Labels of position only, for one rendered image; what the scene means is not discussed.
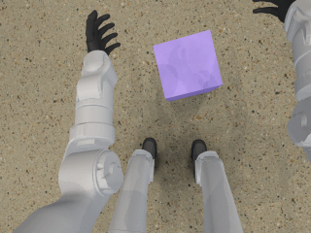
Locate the left robot shin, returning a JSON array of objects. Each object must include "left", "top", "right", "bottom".
[{"left": 127, "top": 150, "right": 153, "bottom": 165}]

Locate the right robot hand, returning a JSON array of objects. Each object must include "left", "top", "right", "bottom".
[{"left": 252, "top": 0, "right": 296, "bottom": 23}]

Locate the left robot hand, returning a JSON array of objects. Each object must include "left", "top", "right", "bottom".
[{"left": 86, "top": 10, "right": 121, "bottom": 56}]

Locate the left robot forearm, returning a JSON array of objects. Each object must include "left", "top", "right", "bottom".
[{"left": 58, "top": 50, "right": 118, "bottom": 181}]

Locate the right robot forearm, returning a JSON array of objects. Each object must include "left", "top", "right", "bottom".
[{"left": 284, "top": 0, "right": 311, "bottom": 102}]

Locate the robot left thigh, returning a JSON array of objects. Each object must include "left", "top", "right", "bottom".
[{"left": 107, "top": 154, "right": 155, "bottom": 233}]

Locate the right robot upper arm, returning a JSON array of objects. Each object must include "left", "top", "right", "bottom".
[{"left": 287, "top": 96, "right": 311, "bottom": 163}]

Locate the carton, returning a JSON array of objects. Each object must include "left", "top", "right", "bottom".
[{"left": 153, "top": 29, "right": 223, "bottom": 102}]

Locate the left robot upper arm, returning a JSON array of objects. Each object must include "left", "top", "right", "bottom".
[{"left": 13, "top": 149, "right": 123, "bottom": 233}]

